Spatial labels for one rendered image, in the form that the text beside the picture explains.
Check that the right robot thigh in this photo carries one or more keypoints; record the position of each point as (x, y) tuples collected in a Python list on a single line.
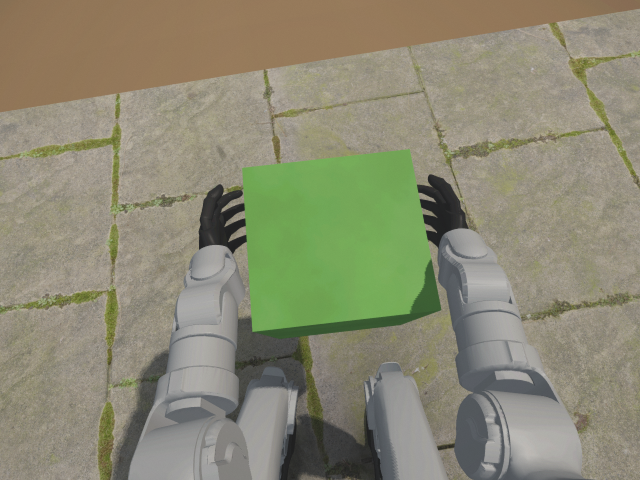
[(395, 413)]

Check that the robot left hand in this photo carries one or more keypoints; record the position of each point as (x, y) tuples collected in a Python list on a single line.
[(212, 230)]

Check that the left robot thigh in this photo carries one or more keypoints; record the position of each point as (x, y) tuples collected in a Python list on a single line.
[(266, 417)]

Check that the robot thigh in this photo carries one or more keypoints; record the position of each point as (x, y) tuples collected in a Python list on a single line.
[(395, 413), (266, 417)]

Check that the left robot forearm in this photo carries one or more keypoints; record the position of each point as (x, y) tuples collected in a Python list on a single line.
[(200, 378)]

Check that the robot right upper arm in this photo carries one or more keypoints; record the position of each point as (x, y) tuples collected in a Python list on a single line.
[(514, 436)]

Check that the carton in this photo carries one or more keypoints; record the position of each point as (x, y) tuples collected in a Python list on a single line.
[(336, 244)]

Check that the right robot forearm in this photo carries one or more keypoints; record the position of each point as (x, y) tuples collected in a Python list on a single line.
[(493, 349)]

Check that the robot right hand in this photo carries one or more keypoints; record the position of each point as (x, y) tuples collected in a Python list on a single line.
[(447, 208)]

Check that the robot left upper arm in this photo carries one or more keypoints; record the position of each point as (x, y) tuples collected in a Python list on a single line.
[(210, 448)]

